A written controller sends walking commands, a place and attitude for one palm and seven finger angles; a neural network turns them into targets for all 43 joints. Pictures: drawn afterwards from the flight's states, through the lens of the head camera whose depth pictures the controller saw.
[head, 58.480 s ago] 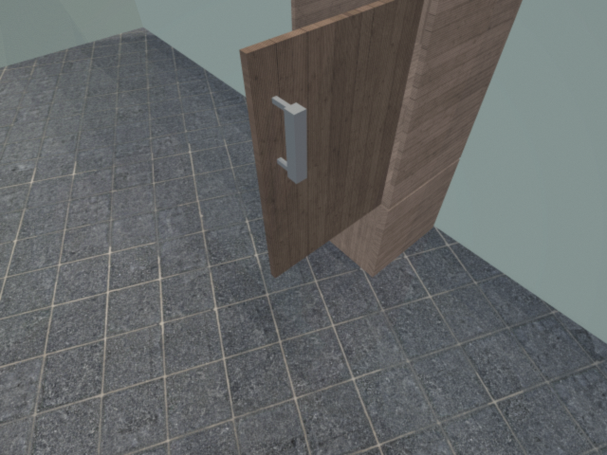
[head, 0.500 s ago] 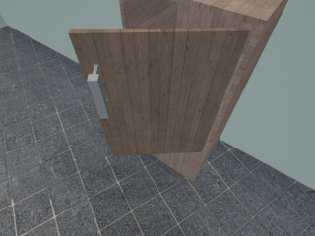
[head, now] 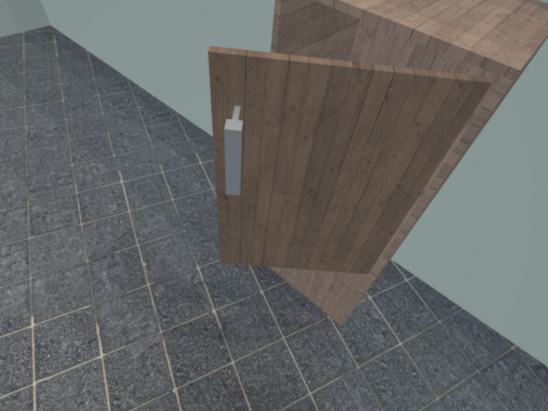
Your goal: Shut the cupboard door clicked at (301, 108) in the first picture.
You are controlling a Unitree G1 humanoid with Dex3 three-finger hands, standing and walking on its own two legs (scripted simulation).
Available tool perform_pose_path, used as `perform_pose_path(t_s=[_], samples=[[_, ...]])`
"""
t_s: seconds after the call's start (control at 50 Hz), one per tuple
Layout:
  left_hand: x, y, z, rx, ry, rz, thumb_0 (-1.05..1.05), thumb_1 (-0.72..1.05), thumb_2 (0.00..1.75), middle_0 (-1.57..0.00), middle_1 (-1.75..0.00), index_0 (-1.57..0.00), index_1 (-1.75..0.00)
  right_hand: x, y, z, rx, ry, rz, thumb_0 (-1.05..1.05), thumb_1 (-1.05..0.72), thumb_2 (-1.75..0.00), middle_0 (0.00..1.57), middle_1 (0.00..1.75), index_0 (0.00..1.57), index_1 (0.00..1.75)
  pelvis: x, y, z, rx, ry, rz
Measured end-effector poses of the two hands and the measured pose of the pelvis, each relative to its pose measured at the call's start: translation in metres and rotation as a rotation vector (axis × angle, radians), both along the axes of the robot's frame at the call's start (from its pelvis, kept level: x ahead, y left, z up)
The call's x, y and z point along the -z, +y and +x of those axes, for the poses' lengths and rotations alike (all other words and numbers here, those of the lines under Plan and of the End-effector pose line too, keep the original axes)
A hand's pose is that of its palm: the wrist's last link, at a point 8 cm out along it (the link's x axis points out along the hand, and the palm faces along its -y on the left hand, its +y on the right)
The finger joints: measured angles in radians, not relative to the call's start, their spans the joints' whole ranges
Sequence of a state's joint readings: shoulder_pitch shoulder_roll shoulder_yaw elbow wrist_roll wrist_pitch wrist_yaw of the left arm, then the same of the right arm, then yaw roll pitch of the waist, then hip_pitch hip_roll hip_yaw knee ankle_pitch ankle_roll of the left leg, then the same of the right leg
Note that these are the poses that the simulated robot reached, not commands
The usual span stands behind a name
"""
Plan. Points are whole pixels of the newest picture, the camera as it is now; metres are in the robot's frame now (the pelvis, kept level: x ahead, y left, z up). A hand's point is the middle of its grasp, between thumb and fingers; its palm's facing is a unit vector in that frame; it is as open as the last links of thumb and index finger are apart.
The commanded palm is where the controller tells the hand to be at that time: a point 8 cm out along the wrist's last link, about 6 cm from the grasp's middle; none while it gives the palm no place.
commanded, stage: come to a stop and stand still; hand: left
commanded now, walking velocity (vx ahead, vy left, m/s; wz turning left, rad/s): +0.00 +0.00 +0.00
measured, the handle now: (235, 151) +0.49 +0.12 +0.09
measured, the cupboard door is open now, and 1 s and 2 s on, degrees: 39 39 39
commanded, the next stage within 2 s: look again from close up in 0.66 s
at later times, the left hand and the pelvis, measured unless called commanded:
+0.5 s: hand out of the picture -0.04 +0.14 -0.18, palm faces -0.02 -0.99 -0.15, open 7.4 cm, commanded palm none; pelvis -0.03 -0.01 +0.00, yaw -1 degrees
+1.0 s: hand out of the picture -0.03 +0.16 -0.18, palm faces +0.00 -0.98 -0.21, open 7.4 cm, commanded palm none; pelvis -0.02 -0.01 -0.01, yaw +0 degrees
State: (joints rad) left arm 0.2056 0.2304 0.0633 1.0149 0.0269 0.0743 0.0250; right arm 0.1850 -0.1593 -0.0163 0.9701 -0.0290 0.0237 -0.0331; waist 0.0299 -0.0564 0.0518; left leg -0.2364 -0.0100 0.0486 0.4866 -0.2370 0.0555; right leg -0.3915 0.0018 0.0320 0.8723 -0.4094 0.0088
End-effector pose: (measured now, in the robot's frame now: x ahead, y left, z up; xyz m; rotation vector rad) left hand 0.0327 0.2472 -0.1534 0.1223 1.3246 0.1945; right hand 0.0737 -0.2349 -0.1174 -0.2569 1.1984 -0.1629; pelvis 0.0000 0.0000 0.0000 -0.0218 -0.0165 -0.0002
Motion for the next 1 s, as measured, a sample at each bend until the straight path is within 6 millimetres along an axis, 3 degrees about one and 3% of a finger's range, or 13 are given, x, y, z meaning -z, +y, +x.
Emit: perform_pose_path(t_s=[0.12, 0.24, 0.48, 0.64, 0.78, 1.0], samples=[[-0.008, 0.002, -0.044, 0.003, 0.096, 0.017, 0.00, 0.91, 0.90, -0.20, -0.30, -0.20, -0.30, 0.010, 0.015, -0.017, 0.020, 0.022, 0.058, 0.00, -0.91, -0.90, 0.20, 0.30, 0.20, 0.30, -0.002, 0.003, -0.009, 0.015, 0.018, 0.016], [-0.013, -0.014, -0.072, 0.036, 0.150, 0.020, 0.00, 0.91, 0.90, -0.20, -0.30, -0.20, -0.30, 0.024, 0.011, -0.047, 0.094, 0.048, 0.100, -0.01, -0.93, -0.90, 0.20, 0.30, 0.20, 0.30, -0.001, 0.001, -0.020, 0.027, 0.017, 0.029], [-0.004, -0.054, -0.071, 0.068, 0.092, -0.057, 0.01, 0.90, 0.89, -0.20, -0.30, -0.20, -0.30, 0.019, -0.004, -0.133, 0.148, 0.213, 0.075, 0.00, -0.92, -0.90, 0.20, 0.30, 0.20, 0.30, -0.004, -0.012, -0.033, 0.022, -0.020, 0.027], [-0.004, -0.058, -0.081, 0.060, 0.123, -0.061, 0.01, 0.91, 0.89, -0.20, -0.30, -0.20, -0.30, 0.019, 0.001, -0.169, 0.177, 0.303, 0.086, 0.00, -0.91, -0.90, 0.20, 0.30, 0.20, 0.30, -0.004, -0.017, -0.036, 0.018, -0.009, 0.025], [-0.005, -0.058, -0.087, 0.053, 0.139, -0.045, 0.01, 0.91, 0.89, -0.20, -0.30, -0.20, -0.30, 0.023, 0.011, -0.165, 0.165, 0.302, 0.116, 0.00, -0.91, -0.90, 0.20, 0.30, 0.20, 0.30, -0.003, -0.018, -0.034, 0.015, -0.004, 0.018], [-0.007, -0.037, -0.063, 0.060, 0.053, 0.012, 0.00, 0.90, 0.89, -0.20, -0.30, -0.20, -0.30, 0.040, 0.014, -0.105, 0.084, 0.159, 0.127, 0.02, -0.94, -0.90, 0.20, 0.30, 0.20, 0.30, 0.007, -0.006, -0.024, 0.003, 0.006, 0.015]])
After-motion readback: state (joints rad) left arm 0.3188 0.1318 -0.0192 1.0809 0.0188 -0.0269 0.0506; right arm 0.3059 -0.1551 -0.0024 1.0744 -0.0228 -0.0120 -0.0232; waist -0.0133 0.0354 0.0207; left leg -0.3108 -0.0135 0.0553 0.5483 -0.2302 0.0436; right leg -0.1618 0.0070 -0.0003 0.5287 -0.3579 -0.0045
